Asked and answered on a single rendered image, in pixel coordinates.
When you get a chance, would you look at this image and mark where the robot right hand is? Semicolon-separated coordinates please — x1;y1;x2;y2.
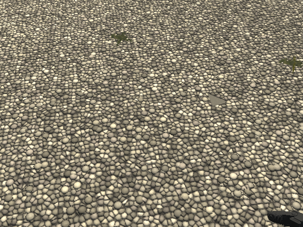
267;210;303;227

